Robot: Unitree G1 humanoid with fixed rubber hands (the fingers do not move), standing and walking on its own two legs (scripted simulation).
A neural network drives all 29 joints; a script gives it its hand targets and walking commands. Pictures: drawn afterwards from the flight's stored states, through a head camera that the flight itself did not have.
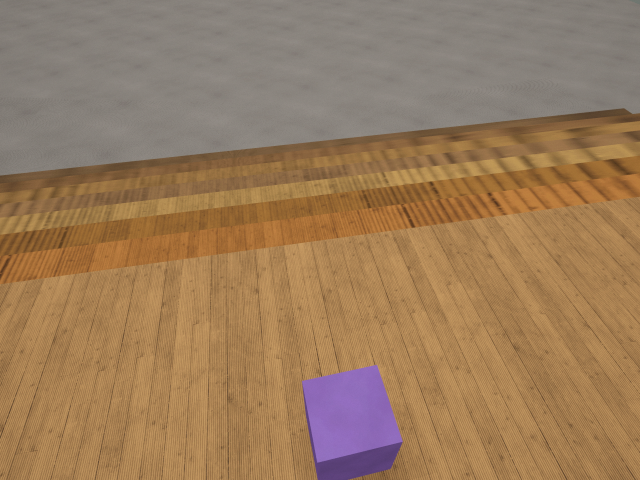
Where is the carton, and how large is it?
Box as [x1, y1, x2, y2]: [302, 365, 402, 479]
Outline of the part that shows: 376,365 302,381 306,418 318,479 348,479 390,468 402,441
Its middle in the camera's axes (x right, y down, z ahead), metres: +0.07 +0.51 +1.07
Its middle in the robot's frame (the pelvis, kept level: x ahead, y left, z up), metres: +0.42 -0.04 -0.66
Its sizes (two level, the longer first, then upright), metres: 0.210 0.200 0.250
